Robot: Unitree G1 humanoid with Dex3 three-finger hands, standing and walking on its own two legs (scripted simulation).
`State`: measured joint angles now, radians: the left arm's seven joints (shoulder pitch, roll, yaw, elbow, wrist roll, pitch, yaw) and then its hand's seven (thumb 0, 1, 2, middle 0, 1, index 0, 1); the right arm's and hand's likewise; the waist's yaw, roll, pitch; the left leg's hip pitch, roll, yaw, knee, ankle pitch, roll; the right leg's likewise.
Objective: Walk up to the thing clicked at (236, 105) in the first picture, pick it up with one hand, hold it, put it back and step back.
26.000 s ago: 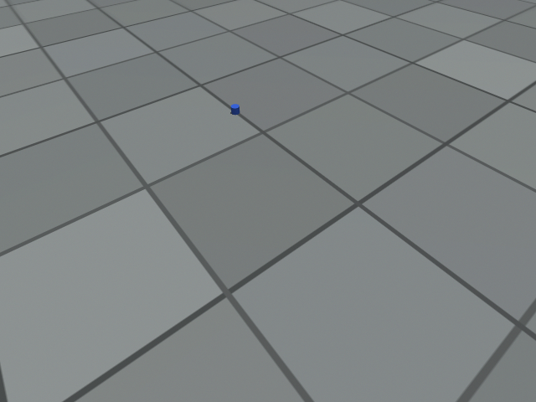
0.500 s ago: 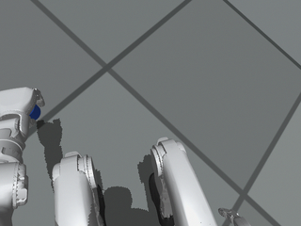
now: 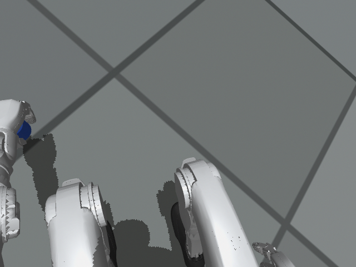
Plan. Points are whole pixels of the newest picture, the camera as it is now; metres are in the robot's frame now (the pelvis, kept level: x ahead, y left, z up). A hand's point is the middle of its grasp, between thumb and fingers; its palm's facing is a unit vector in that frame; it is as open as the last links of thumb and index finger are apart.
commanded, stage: lower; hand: left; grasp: from above
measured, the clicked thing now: (13, 128) +0.47 +0.32 -0.19
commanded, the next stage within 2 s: rest in 0.30 s
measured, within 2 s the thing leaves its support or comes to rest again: rests again in 1.70 s
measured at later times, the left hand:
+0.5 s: hand (25, 137) +0.45 +0.30 -0.21, palm faces -0.45 -0.08 -0.89, open 7.1 cm
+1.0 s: hand (31, 138) +0.46 +0.30 -0.25, palm faces -0.44 -0.11 -0.89, open 7.0 cm
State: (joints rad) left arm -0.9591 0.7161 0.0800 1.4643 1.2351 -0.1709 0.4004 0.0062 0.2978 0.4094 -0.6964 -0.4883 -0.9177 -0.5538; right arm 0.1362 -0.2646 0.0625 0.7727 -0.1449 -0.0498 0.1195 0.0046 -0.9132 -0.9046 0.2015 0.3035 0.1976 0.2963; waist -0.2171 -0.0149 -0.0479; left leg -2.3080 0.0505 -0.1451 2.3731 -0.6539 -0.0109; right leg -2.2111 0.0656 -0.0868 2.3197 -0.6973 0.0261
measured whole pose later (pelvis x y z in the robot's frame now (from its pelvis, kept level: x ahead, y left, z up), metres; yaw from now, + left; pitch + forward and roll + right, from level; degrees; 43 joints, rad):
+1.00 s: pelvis +0.00 +0.00 -0.04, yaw -5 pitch +28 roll -11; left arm -0.97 0.88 0.16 1.64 1.27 -0.21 0.55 0.00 0.30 0.39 -0.71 -0.48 -0.94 -0.52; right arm 0.11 -0.30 0.19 0.74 -0.24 -0.14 0.19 0.00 -0.90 -0.90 0.20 0.30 0.20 0.30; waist -0.31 -0.09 0.08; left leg -2.37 0.05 -0.23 2.53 -0.68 -0.02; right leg -2.25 0.10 -0.15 2.42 -0.69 0.04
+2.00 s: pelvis +0.00 +0.01 -0.04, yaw -7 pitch +25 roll -13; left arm -1.01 0.98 0.13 1.75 1.26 -0.21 0.64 -0.01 0.33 0.24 -0.82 -0.34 -1.05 -0.38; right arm 0.08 -0.33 0.29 0.69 -0.27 -0.25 0.25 0.00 -0.91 -0.90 0.20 0.30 0.20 0.30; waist -0.35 -0.15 0.16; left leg -2.35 0.06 -0.28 2.57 -0.70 -0.01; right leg -2.21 0.11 -0.19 2.41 -0.68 0.06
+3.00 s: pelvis +0.00 +0.01 -0.04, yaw -7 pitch +25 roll -14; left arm -1.01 1.01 0.11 1.73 1.24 -0.22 0.63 0.00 -0.31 0.81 -0.24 -0.85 -0.26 -0.85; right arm 0.08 -0.34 0.32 0.67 -0.28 -0.24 0.25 0.00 -0.89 -0.90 0.20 0.30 0.20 0.30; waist -0.36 -0.16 0.18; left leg -2.33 0.06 -0.29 2.56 -0.69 -0.01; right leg -2.20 0.12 -0.20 2.39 -0.67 0.06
